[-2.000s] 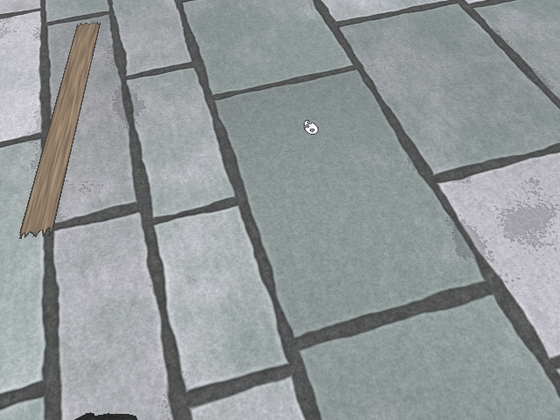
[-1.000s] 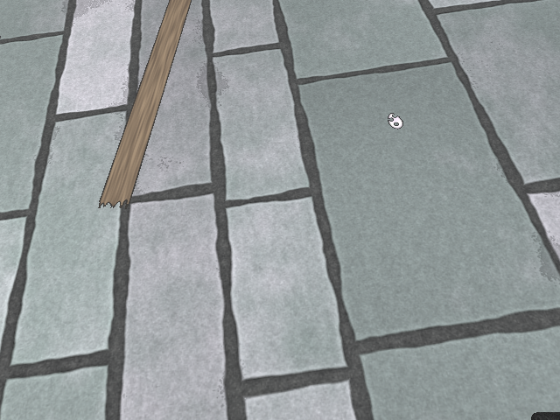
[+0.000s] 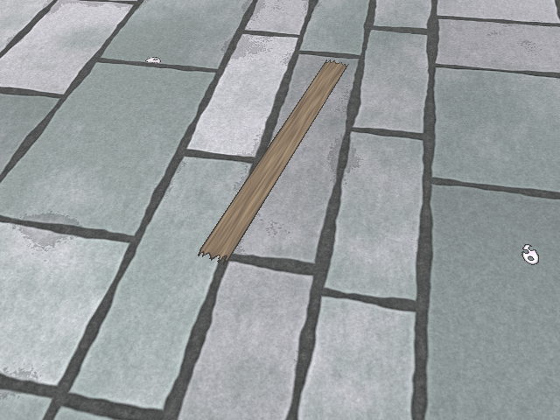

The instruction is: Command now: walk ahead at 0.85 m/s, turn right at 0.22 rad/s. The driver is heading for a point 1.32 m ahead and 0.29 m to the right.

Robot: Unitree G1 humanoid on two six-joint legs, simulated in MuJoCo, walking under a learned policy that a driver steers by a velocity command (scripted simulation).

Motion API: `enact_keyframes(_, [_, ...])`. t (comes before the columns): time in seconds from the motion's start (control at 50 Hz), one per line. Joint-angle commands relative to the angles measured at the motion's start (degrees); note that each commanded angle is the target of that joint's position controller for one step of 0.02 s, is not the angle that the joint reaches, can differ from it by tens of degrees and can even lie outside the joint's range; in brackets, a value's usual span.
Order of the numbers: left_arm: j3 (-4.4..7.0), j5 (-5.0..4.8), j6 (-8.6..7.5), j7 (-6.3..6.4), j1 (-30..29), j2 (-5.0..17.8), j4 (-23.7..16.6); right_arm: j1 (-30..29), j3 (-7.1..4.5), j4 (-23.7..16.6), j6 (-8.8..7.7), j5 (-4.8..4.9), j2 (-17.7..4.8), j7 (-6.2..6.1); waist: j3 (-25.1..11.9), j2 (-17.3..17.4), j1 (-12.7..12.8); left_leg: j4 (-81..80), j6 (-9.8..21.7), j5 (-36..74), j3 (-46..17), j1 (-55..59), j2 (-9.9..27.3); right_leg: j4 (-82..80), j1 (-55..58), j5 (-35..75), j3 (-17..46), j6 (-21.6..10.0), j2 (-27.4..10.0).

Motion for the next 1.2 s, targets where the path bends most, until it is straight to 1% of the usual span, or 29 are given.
enact_keyframes(0.02, [2.09,-1.12,-1.24,0.07,3.6,8.5,-1.1,-7.9,-0.38,-7.1,-1.7,-1.28,-5.2,1.0,6.1,-10.1,0.7,-3.4,-2.7,3.2,1.2,-17.4,4.7,-18.5,9.0,-15.1,24.7,-10.2,-12.5])
enact_keyframes(0.14, [3.22,-1.53,-0.45,0.45,3.4,10.2,1.0,-12.5,1.63,-9.2,-2.11,1.4,-2.4,1.26,5.7,-11.3,-0.4,-25.7,-4.4,8.6,5.3,6.6,0.9,-18.8,-3.5,1.4,18.7,-9.6,-10.6])
enact_keyframes(0.2, [3.49,-2.38,-1.43,-0.17,2.2,10.8,1.5,3.4,-0.93,-3.9,-2.68,0.53,-7.6,-1.62,-2.4,-4.4,-9.1,-30.3,-2.2,9.7,4.4,35.0,1.6,1.3,-11.9,22.3,13.2,-6.1,-5.9])
enact_keyframes(0.22, [2.82,-2.88,-2.19,-0.35,0.0,8.7,0.1,14.0,-2.55,-2.7,-2.84,-0.49,-12.2,-2.95,-9.7,2.0,-15.2,-32.8,0.1,-4.4,-5.8,47.2,12.3,19.1,-20.0,15.6,8.1,-4.3,-1.8])
enact_keyframes(0.24, [1.04,-4.15,-2.12,0.09,2.3,1.7,-2.7,17.5,-3.26,-2.4,-2.64,-1.58,-16.8,-3.55,-15.5,15.5,-13.2,-44.9,2.7,-30.9,-32.2,51.7,28.3,36.2,-29.9,-12.6,3.1,-3.6,2.5])
enact_keyframes(0.26, [1.18,-3.34,-0.67,0.6,1.3,4.7,-2.6,10.9,-2.88,-2.9,-2.1,-0.86,-13.4,-3.79,-9.7,10.9,-9.8,-46.9,4.3,-33.2,-39.3,42.1,29.4,44.7,-33.9,-7.2,1.5,-3.9,-1.5])
enact_keyframes(0.28, [1.61,-1.82,0.25,0.24,-1.5,6.0,-2.2,7.2,-1.52,-3.3,-2.02,-0.36,-7.9,-3.55,-3.4,4.1,-8.2,-45.3,3.9,-25.8,-30.4,36.4,26.5,45.9,-34.7,-2.7,0.8,-4.0,-4.4])
enact_keyframes(0.32, [1.4,-0.69,1.31,-1.31,-2.5,4.5,-1.2,6.5,-0.61,-1.7,-2.46,-0.05,-4.4,-3.1,1.8,2.5,-6.0,-47.8,2.9,-10.4,-15.6,29.7,21.3,44.0,-33.0,0.3,-0.3,-3.1,-7.4])
enact_keyframes(0.4, [0.53,-0.16,3.46,-3.25,-9.7,2.4,-4.2,9.8,-0.21,2.9,-4.41,1.67,-2.3,-2.36,8.1,3.6,-4.5,-51.5,2.0,7.2,-1.6,26.4,19.1,44.6,-38.2,4.9,-1.3,-2.2,-9.8])
enact_keyframes(0.52, [-1.61,-0.32,3.2,-5.26,-22.8,2.0,-10.3,9.7,-0.17,7.1,-5.46,1.52,-3.3,-2.72,12.6,0.3,-2.8,-55.4,-0.8,34.5,18.0,21.1,14.4,24.0,-28.8,15.7,-11.3,-4.7,-7.4])
enact_keyframes(0.58, [-1.68,-0.68,3.2,-4.77,-20.5,3.3,-9.6,13.0,-1.14,8.4,-4.81,1.49,-8.7,-3.57,7.2,2.5,-0.2,-44.9,-2.2,76.5,20.6,27.5,15.5,17.6,-15.6,13.5,-17.6,-8.1,0.0])
enact_keyframes(0.62, [-0.16,-0.24,2.92,-3.48,-3.7,6.9,-4.9,10.4,-1.88,7.7,-3.12,1.02,-12.4,-4.3,-2.4,5.1,9.0,-23.7,-1.2,86.0,18.6,25.6,18.5,16.0,4.0,8.1,-13.6,-10.8,2.8])
enact_keyframes(0.64, [1.4,0.25,2.76,-2.13,9.3,9.5,-0.2,8.4,-1.48,7.2,-2.77,0.84,-11.8,-4.12,-7.4,4.1,14.4,-7.9,0.1,76.8,17.9,17.6,17.7,10.0,21.0,8.6,-8.3,-12.7,2.3])
enact_keyframes(0.66, [3.26,0.2,3.31,-0.56,8.1,14.1,1.1,9.9,-0.63,6.4,-2.97,0.71,-7.5,-2.87,-7.5,-7.9,9.9,14.7,-0.5,18.6,17.6,3.1,8.5,7.5,30.9,0.4,3.0,-12.7,-5.0])
enact_keyframes(0.68, [3.8,1.78,3.16,0.04,2.5,19.8,-2.8,19.9,1.32,2.5,-3.25,3.39,-1.8,-2.53,-18.4,-17.4,0.5,34.9,-1.4,-11.0,7.6,-15.7,4.4,1.5,45.5,1.5,35.5,-20.6,-24.9])
enact_keyframes(0.7, [4.07,0.49,3.67,0.81,4.6,16.6,-3.5,9.3,0.35,1.8,-4.0,3.16,-7.9,-2.88,-19.8,-4.9,7.3,35.5,-0.5,-1.5,1.1,-18.9,4.4,-7.9,40.7,-8.6,37.7,-19.0,-22.4])
enact_keyframes(0.72, [3.52,0.72,2.97,1.66,2.0,14.9,-1.5,8.1,0.53,1.9,-4.03,4.12,-7.0,-2.81,-7.6,-3.0,3.8,32.2,-0.2,2.2,1.8,-20.6,6.6,-11.3,29.5,-9.0,29.9,-16.8,-22.4])
enact_keyframes(0.76, [1.85,1.02,0.4,1.62,-2.8,9.5,-0.5,9.1,1.19,4.9,-2.58,2.75,-4.3,-2.03,2.4,4.0,-1.9,22.9,0.2,5.0,-0.5,-12.2,10.2,-14.5,9.3,-3.0,17.6,-12.3,-18.3])
enact_keyframes(0.82, [0.56,-0.6,-2.63,0.87,-3.3,5.4,1.6,11.6,1.12,8.0,0.97,2.21,-2.0,-0.22,7.0,-0.3,-5.8,14.7,-0.7,8.1,-1.7,-7.4,12.1,-19.9,-1.4,2.6,5.0,-6.9,-13.8])
enact_keyframes(0.92, [-0.15,-1.21,-4.7,-0.12,0.1,3.9,3.7,-2.1,1.59,4.4,0.17,3.34,0.3,0.73,11.2,-3.5,-2.6,-4.4,1.1,25.2,5.7,-12.5,9.3,-23.0,2.3,30.8,-12.6,-1.0,-8.1])
enact_keyframes(1.0, [-0.95,-1.54,-5.12,1.59,2.4,5.2,5.0,-6.4,2.3,3.5,-0.8,3.51,1.0,1.93,7.9,-4.1,-2.3,-18.0,3.8,33.1,13.6,-6.5,4.1,-21.4,12.2,59.3,-18.2,2.0,-9.5])
enact_keyframes(1.06, [0.01,-1.42,-3.39,4.63,1.9,9.0,4.6,3.2,1.4,6.3,-0.85,1.07,-2.5,2.03,2.7,-7.1,-7.5,-24.3,5.0,28.8,17.8,5.3,-3.2,-1.0,18.1,83.9,-18.5,3.8,-11.9])
enact_keyframes(1.08, [0.45,-0.98,-2.47,5.14,-1.0,10.3,3.5,14.6,0.07,9.7,-0.68,0.76,-5.4,1.62,-3.0,-7.0,-12.9,-24.0,6.2,27.0,16.0,17.7,-5.2,13.1,14.4,83.0,-17.2,4.2,-12.5])
enact_keyframes(1.1, [1.13,-1.16,-1.74,4.92,-6.0,11.7,2.3,26.8,-1.46,12.9,-0.7,1.01,-7.9,0.55,-6.6,-4.9,-19.7,-28.1,10.0,30.5,9.3,29.0,-1.8,35.3,7.0,68.1,-16.8,4.7,-10.9])
enact_keyframes(1.12, [0.26,-1.2,-1.93,3.04,-9.0,6.7,0.9,25.5,-2.35,13.7,-0.64,2.68,-9.6,-1.21,-3.2,8.1,-17.1,-29.5,11.6,46.1,2.7,36.0,3.3,56.8,-8.3,-0.1,-16.4,5.2,1.0])
enact_keyframes(1.14, [-2.23,-2.14,-3.62,2.66,0.1,1.0,-5.5,19.4,-2.21,7.9,-2.53,1.87,-14.4,-0.9,-15.0,18.7,-8.0,-25.7,24.9,58.7,-28.8,55.9,18.4,78.4,-30.0,-21.8,1.2,10.1,5.1])
enact_keyframes(1.16, [-1.73,-2.81,-4.81,2.08,-2.2,7.0,-6.4,15.6,-3.42,4.5,-2.47,1.85,-13.3,-0.78,-24.5,2.2,-10.5,-34.2,26.2,41.2,-37.3,55.5,21.1,74.6,-29.6,-16.2,8.9,7.6,2.6])
enact_keyframes(1.18, [-1.33,-3.88,-5.13,1.93,-6.2,7.9,-8.8,10.6,-3.22,2.1,-2.75,3.22,-11.3,-0.97,-13.5,-5.7,-6.9,-39.9,24.0,26.2,-35.6,45.1,18.4,66.3,-31.9,-13.5,8.2,5.4,0.4])
enact_keyframes(1.2, [-1.11,-2.78,-4.78,1.93,-7.1,7.4,-8.5,4.1,-2.5,0.8,-2.68,4.54,-8.7,-0.88,-4.2,-14.6,-2.0,-44.1,20.5,22.0,-31.4,31.1,15.9,59.7,-29.2,-10.0,5.1,3.8,-2.0])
